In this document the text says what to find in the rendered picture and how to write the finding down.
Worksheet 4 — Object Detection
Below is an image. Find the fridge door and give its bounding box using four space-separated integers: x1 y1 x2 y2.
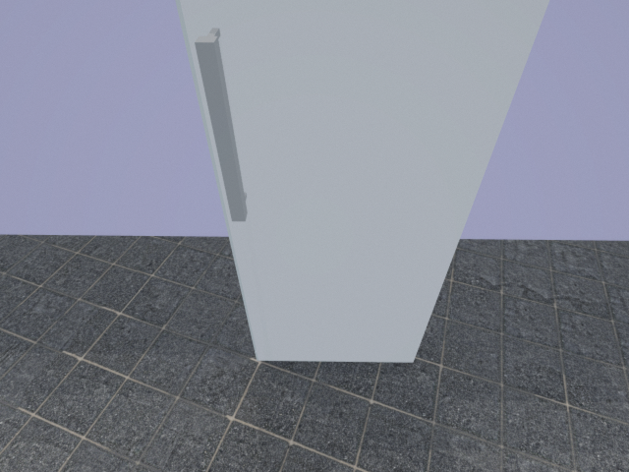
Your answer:
180 0 549 362

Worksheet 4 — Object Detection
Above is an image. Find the handle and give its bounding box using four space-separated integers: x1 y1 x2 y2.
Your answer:
195 28 248 221

